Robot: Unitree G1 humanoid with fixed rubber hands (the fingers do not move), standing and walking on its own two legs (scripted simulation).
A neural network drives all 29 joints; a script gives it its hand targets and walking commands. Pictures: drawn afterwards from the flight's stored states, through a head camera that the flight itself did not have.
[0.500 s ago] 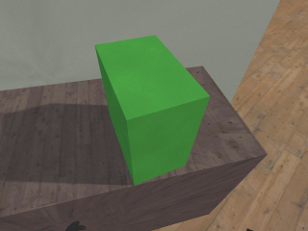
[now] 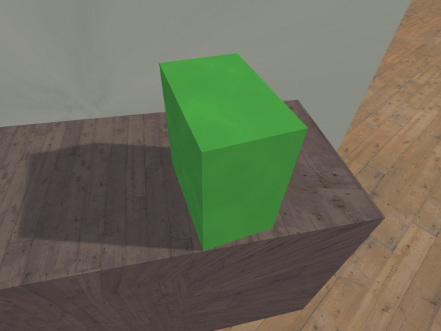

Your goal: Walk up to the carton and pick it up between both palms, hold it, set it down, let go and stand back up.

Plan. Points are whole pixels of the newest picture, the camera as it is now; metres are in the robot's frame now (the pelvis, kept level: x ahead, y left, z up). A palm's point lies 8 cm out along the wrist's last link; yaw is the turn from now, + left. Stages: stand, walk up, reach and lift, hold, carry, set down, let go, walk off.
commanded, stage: stand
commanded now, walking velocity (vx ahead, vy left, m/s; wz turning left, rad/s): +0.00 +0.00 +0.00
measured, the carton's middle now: (220, 151) +0.45 +0.03 +0.10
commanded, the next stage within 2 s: none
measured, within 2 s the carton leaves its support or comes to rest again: neither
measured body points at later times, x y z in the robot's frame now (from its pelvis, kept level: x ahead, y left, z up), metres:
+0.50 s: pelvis +0.01 -0.01 +0.00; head +0.01 +0.00 +0.45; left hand +0.05 +0.24 -0.14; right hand +0.07 -0.27 -0.12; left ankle +0.04 +0.08 -0.73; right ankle -0.01 -0.15 -0.73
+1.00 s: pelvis +0.01 -0.01 +0.00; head +0.02 +0.00 +0.45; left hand +0.06 +0.24 -0.14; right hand +0.08 -0.27 -0.12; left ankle +0.04 +0.08 -0.73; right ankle -0.01 -0.15 -0.73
